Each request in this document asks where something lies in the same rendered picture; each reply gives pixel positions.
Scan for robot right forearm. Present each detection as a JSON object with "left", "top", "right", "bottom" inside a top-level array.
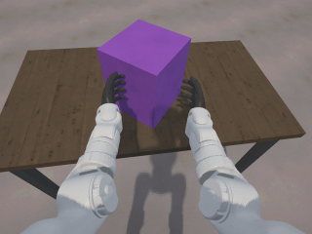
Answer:
[{"left": 185, "top": 107, "right": 247, "bottom": 185}]

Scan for carton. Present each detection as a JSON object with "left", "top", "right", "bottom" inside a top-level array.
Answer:
[{"left": 97, "top": 19, "right": 192, "bottom": 129}]

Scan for robot left forearm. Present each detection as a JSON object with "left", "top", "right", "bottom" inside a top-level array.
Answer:
[{"left": 56, "top": 103, "right": 123, "bottom": 209}]

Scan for robot right hand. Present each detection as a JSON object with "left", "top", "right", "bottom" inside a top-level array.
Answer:
[{"left": 180, "top": 76, "right": 206, "bottom": 109}]

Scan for robot right upper arm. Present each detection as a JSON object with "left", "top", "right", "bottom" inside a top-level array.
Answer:
[{"left": 198, "top": 175, "right": 305, "bottom": 234}]

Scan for robot left upper arm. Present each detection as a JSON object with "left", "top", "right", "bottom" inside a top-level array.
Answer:
[{"left": 20, "top": 172, "right": 119, "bottom": 234}]

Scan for robot left hand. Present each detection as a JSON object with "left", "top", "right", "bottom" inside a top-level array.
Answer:
[{"left": 101, "top": 71, "right": 126, "bottom": 105}]

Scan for table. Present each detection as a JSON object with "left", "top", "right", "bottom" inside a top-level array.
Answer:
[{"left": 0, "top": 40, "right": 306, "bottom": 199}]

